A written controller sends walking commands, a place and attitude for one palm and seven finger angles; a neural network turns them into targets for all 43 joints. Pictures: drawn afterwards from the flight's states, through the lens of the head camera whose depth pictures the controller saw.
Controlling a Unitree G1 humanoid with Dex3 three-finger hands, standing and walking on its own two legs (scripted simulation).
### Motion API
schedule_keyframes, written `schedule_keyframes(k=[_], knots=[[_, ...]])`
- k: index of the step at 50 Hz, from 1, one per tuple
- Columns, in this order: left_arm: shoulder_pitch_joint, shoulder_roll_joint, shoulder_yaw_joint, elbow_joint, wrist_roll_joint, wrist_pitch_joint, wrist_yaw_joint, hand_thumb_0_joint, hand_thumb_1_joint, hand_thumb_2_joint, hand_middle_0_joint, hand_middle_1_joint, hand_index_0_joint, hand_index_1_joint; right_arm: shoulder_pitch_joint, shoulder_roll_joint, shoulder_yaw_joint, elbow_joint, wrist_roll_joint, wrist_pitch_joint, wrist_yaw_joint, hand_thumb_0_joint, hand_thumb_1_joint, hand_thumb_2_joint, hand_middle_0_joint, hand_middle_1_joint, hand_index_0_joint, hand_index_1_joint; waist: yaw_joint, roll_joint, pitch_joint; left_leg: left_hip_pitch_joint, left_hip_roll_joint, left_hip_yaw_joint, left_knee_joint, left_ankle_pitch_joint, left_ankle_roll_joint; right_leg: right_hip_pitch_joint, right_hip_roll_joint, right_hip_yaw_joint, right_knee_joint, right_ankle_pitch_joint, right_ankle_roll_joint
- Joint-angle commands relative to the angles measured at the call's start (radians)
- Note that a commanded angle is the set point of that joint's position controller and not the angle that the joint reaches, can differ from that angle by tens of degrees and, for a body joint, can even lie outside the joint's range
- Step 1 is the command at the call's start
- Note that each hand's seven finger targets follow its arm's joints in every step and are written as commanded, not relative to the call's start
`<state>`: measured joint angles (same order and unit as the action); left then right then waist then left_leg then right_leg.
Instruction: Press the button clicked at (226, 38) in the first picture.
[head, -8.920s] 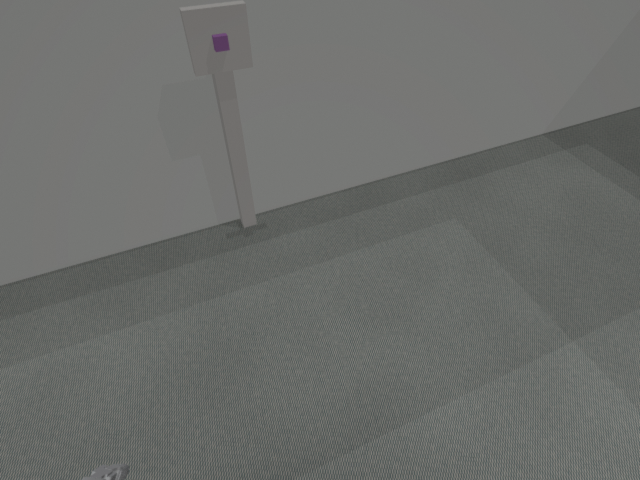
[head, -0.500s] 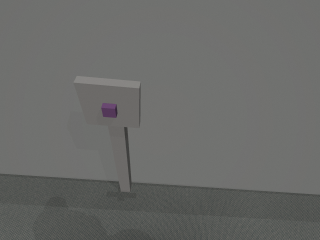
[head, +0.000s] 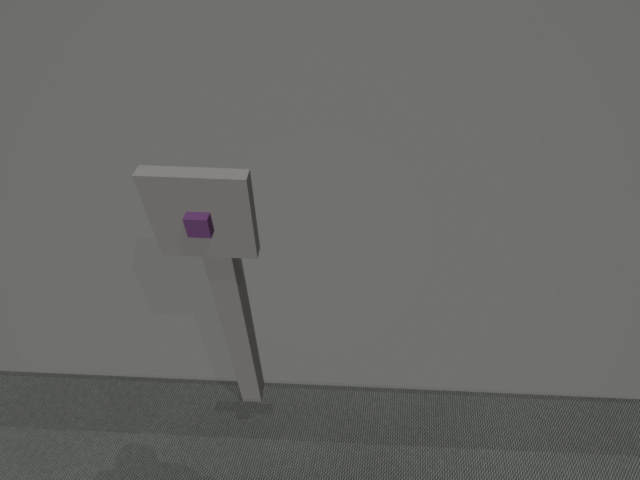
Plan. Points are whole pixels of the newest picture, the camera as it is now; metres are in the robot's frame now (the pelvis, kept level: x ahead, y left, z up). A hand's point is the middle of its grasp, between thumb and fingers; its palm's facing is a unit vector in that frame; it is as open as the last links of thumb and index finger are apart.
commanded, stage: come to a stop and stand still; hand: left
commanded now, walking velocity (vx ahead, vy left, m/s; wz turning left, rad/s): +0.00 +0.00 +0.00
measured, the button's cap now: (199, 223) +0.51 +0.23 +0.04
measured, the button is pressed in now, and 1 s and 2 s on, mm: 0 0 0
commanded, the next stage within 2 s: look again from close up in 0.20 s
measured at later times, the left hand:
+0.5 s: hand out of the picture +0.02 +0.22 -0.16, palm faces -0.01 -0.96 -0.27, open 7.4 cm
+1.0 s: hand out of the picture +0.09 +0.24 -0.13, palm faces +0.18 -0.96 -0.21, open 7.3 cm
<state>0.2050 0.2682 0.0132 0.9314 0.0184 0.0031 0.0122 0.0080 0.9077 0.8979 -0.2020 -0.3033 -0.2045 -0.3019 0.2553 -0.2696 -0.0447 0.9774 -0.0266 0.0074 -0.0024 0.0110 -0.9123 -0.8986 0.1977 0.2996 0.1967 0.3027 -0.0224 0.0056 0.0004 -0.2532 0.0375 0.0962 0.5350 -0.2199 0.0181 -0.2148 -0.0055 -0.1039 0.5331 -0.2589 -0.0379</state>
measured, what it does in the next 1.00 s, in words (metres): stands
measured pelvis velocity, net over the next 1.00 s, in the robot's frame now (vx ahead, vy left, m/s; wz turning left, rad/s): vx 0.01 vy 0.03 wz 0.00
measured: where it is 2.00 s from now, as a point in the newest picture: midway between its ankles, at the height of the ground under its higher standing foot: outside the picture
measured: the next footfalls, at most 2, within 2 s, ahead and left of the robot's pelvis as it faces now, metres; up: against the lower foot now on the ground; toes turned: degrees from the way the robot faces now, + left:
none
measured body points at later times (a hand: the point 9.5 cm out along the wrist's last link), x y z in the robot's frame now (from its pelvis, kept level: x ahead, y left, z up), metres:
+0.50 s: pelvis -0.01 +0.00 +0.01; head -0.02 +0.01 +0.46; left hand +0.02 +0.27 -0.14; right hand +0.02 -0.27 -0.14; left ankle +0.05 +0.11 -0.73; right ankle +0.02 -0.10 -0.73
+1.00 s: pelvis +0.01 +0.03 +0.01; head +0.00 +0.05 +0.46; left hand +0.08 +0.29 -0.11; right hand +0.07 -0.22 -0.12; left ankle +0.05 +0.11 -0.73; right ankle +0.03 -0.09 -0.73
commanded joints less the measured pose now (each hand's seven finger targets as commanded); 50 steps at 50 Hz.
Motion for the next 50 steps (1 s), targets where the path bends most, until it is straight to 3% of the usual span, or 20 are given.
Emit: schedule_keyframes(k=[1, 13, 19, 23, 34, 40, 45, 46, 47, 48, 49, 50], knots=[[-0.041, 0.198, 0.041, -0.051, 0.0, -0.035, 0.01, 0.0, 0.9, 0.9, -0.2, -0.3, -0.2, -0.3, -0.04, -0.169, -0.02, -0.056, 0.001, -0.028, -0.006, 0.0, -0.9, -0.9, 0.2, 0.3, 0.2, 0.3, 0.007, -0.024, 0.054, -0.02, 0.063, -0.132, -0.14, -0.094, 0.025, -0.07, -0.134, 0.21, -0.235, -0.163, -0.032], [-0.032, 0.211, 0.023, 0.034, -0.003, -0.034, 0.006, 0.0, 0.9, 0.9, -0.2, -0.3, -0.2, -0.3, -0.035, -0.186, 0.002, 0.032, 0.006, -0.026, 0.0, 0.0, -0.9, -0.9, 0.2, 0.3, 0.2, 0.3, 0.01, -0.034, 0.057, 0.012, 0.066, -0.124, -0.177, -0.08, 0.011, -0.061, -0.144, 0.215, -0.291, -0.179, -0.02], [0.005, 0.189, 0.015, 0.075, -0.004, -0.035, 0.01, 0.0, 0.9, 0.9, -0.2, -0.3, -0.2, -0.3, -0.036, -0.17, 0.009, 0.073, 0.011, -0.028, -0.002, 0.0, -0.9, -0.9, 0.2, 0.3, 0.2, 0.3, 0.016, -0.011, 0.057, 0.019, 0.082, -0.131, -0.206, -0.056, 0.012, -0.029, -0.134, 0.194, -0.281, -0.098, -0.014], [0.026, 0.169, 0.009, 0.095, -0.004, -0.034, 0.012, 0.0, 0.9, 0.9, -0.2, -0.3, -0.2, -0.3, -0.032, -0.157, 0.01, 0.091, 0.012, -0.026, -0.005, 0.0, -0.9, -0.9, 0.2, 0.3, 0.2, 0.3, 0.014, -0.028, 0.072, 0.021, 0.08, -0.13, -0.211, -0.065, 0.01, -0.039, -0.131, 0.194, -0.288, -0.11, -0.011], [0.079, 0.123, 0.001, 0.12, 0.0, -0.034, 0.019, 0.0, 0.9, 0.9, -0.2, -0.3, -0.2, -0.3, -0.039, -0.133, 0.007, 0.108, 0.016, -0.032, -0.008, 0.0, -0.9, -0.9, 0.2, 0.3, 0.2, 0.3, 0.019, 0.014, 0.041, 0.033, 0.097, -0.148, -0.241, -0.046, 0.015, 0.007, -0.122, 0.159, -0.249, 0.011, -0.001], [0.084, 0.113, -0.002, 0.122, 0.002, -0.032, 0.022, 0.0, 0.9, 0.9, -0.2, -0.3, -0.2, -0.3, -0.052, -0.13, 0.006, 0.108, 0.018, -0.035, -0.009, 0.0, -0.9, -0.9, 0.2, 0.3, 0.2, 0.3, 0.023, 0.008, 0.039, 0.038, 0.105, -0.154, -0.256, -0.018, 0.018, 0.028, -0.123, 0.142, -0.232, 0.066, 0.006], [0.083, 0.112, -0.001, 0.122, 0.005, -0.028, 0.021, 0.0, 0.9, 0.9, -0.2, -0.3, -0.2, -0.3, -0.066, -0.136, 0.002, 0.103, 0.017, -0.032, -0.007, 0.0, -0.9, -0.9, 0.2, 0.3, 0.2, 0.3, 0.024, 0.01, 0.058, 0.022, 0.107, -0.168, -0.286, -0.087, 0.017, 0.028, -0.119, 0.136, -0.228, 0.05, 0.011], [0.165, 0.019, -0.026, 0.145, 0.008, -0.032, 0.059, 0.0, 0.9, 0.9, -0.2, -0.3, -0.2, -0.3, -0.087, -0.062, 0.026, 0.038, 0.02, -0.039, -0.007, 0.0, -0.9, -0.9, 0.2, 0.3, 0.2, 0.3, 0.045, 0.075, 0.095, 0.016, 0.101, -0.06, -0.097, 0.031, -0.015, -0.039, -0.152, 0.154, -0.197, 0.137, 0.013], [-0.566, 0.325, 0.23, -1.344, -0.198, -0.248, 0.049, 0.0, 0.9, 0.9, -0.228, -0.33, -0.228, -0.33, -0.039, -0.168, 0.01, -0.326, 0.086, -0.167, -0.053, 0.0, -0.9, -0.9, 0.2, 0.3, 0.2, 0.3, -0.083, 0.197, -0.378, 0.294, -0.032, -0.135, -0.18, 0.067, -0.032, 0.066, -0.02, 0.047, -0.101, 0.16, 0.01], [-0.1, 0.271, 0.209, -1.141, -0.133, -0.215, 0.08, 0.0, 0.9, 0.9, -0.255, -0.36, -0.255, -0.36, -0.114, -0.126, 0.033, -0.297, 0.085, -0.256, -0.083, 0.0, -0.9, -0.9, 0.2, 0.3, 0.2, 0.3, 0.05, 0.265, -0.319, 0.262, 0.02, -0.154, -0.217, -0.022, -0.028, -0.009, -0.006, 0.029, -0.019, 0.012, -0.008], [0.175, 0.006, 0.059, -0.98, -0.181, -0.114, 0.094, 0.0, 0.9, 0.9, -0.282, -0.39, -0.282, -0.39, -0.133, -0.086, 0.025, -0.29, 0.086, -0.283, -0.077, 0.0, -0.9, -0.9, 0.2, 0.3, 0.2, 0.3, 0.011, 0.209, -0.151, 0.093, 0.038, -0.197, -0.271, -0.18, -0.068, -0.116, 0.002, -0.014, 0.015, -0.085, 0.004], [0.144, -0.077, 0.014, -0.957, -0.2, -0.124, 0.07, 0.0, 0.9, 0.9, -0.31, -0.42, -0.31, -0.42, -0.076, -0.103, 0.028, -0.286, 0.09, -0.296, -0.07, 0.0, -0.9, -0.9, 0.2, 0.3, 0.2, 0.3, -0.026, 0.12, -0.005, 0.032, 0.021, -0.198, -0.243, -0.241, -0.044, -0.181, 0.013, -0.009, 0.021, -0.067, 0.01]])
